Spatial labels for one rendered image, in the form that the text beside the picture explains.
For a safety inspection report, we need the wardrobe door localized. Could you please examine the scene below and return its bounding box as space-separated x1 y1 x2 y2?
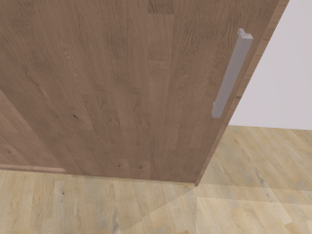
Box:
0 0 280 183
0 90 62 169

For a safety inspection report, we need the handle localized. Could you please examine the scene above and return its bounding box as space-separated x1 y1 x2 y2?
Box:
212 28 253 118

